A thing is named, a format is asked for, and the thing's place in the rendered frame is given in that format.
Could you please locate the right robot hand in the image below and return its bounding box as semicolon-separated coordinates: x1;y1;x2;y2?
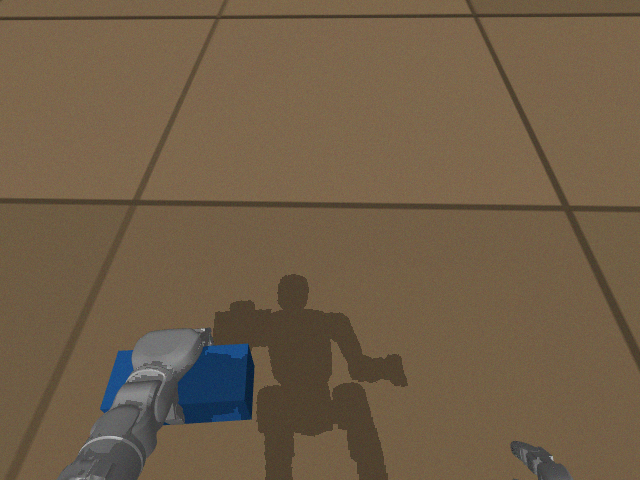
510;441;574;480

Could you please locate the left robot arm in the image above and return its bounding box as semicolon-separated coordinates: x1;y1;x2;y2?
56;365;178;480

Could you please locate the carton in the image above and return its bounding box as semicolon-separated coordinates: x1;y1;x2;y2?
100;344;254;425

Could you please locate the left robot hand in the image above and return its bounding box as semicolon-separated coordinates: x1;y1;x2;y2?
131;328;214;425

